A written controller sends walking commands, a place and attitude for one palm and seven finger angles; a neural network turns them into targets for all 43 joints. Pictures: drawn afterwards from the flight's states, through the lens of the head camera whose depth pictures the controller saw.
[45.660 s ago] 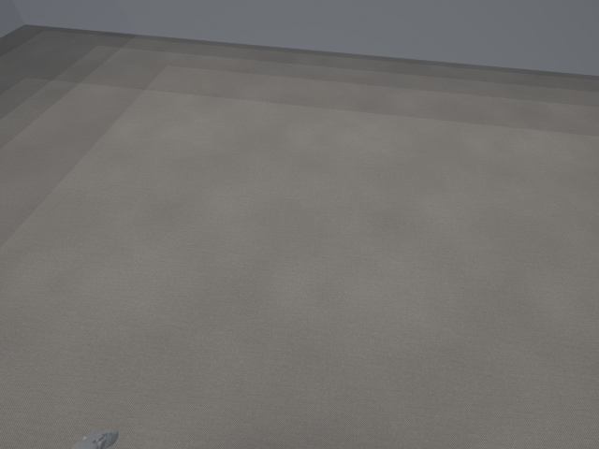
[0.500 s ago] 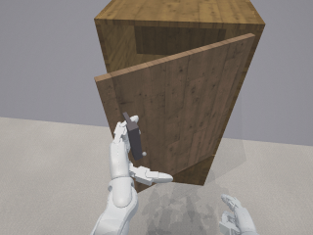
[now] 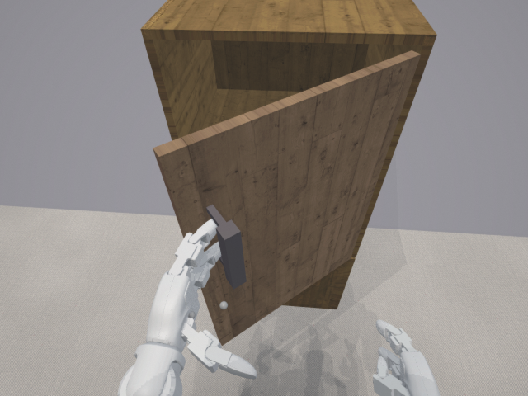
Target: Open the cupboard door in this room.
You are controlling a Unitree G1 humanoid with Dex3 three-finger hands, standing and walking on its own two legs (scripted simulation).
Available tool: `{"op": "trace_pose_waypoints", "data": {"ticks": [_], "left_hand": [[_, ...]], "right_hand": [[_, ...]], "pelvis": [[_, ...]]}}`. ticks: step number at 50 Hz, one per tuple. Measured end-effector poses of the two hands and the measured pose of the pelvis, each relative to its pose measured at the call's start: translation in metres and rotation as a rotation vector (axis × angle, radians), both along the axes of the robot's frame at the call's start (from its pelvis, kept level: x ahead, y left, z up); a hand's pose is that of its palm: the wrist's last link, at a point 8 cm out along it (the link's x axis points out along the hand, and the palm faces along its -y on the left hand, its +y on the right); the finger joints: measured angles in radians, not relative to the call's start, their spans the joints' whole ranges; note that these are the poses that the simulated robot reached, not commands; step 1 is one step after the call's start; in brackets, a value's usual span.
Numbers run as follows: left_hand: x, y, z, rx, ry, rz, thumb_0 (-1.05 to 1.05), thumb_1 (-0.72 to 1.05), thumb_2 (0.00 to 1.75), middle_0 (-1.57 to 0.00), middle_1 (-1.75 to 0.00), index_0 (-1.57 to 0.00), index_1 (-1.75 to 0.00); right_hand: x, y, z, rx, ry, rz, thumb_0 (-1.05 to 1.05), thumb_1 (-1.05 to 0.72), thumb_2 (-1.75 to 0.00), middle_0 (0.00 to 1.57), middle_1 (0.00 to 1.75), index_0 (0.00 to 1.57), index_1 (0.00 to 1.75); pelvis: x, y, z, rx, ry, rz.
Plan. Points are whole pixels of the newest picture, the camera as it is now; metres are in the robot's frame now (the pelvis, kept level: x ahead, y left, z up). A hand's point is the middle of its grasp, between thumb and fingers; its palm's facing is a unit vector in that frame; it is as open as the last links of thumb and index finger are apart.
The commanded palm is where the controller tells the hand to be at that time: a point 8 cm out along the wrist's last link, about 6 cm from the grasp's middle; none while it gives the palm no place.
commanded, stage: slide the hand sideways off the handle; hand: left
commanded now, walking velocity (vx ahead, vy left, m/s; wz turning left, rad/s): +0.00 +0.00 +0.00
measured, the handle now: (225, 247) +0.31 +0.08 +0.09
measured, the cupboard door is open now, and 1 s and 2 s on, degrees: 39 39 39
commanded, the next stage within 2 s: draw the hand back to the body in 0.64 s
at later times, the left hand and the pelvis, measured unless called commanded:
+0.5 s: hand (184, 331) +0.19 +0.11 +0.09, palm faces -0.04 -1.00 -0.04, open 16.3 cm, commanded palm +0.15 +0.18 +0.10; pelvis +0.01 -0.01 -0.01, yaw +1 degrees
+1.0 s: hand (142, 329) +0.18 +0.16 +0.11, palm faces -0.02 -1.00 -0.07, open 16.3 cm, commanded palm +0.15 +0.22 +0.12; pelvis +0.00 +0.01 -0.01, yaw +1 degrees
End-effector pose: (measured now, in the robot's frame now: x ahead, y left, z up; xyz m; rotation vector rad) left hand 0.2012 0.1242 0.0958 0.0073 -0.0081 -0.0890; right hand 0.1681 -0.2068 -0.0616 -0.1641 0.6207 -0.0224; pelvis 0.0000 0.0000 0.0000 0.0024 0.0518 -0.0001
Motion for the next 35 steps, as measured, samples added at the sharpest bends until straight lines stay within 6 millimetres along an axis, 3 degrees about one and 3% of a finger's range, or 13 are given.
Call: {"op": "trace_pose_waypoints", "data": {"ticks": [12, 35], "left_hand": [[-0.015, 0.019, -0.001, 0.013, 0.009, 0.025, -0.02, -0.5, 0.3, -0.19, -0.32, -0.18, -0.32], [-0.046, 0.067, -0.006, 0.039, 0.022, 0.06, -0.02, -0.5, 0.3, -0.15, -0.31, -0.16, -0.3]], "right_hand": [[0.013, -0.009, -0.004, -0.01, -0.034, -0.003, 0.01, -0.9, -0.9, 0.2, 0.3, 0.2, 0.3], [0.015, -0.02, -0.009, -0.038, -0.065, -0.047, 0.01, -0.9, -0.9, 0.2, 0.3, 0.2, 0.3]], "pelvis": [[0.007, -0.003, -0.007, -0.002, 0.032, 0.009], [0.005, -0.006, -0.016, -0.019, 0.049, 0.022]]}}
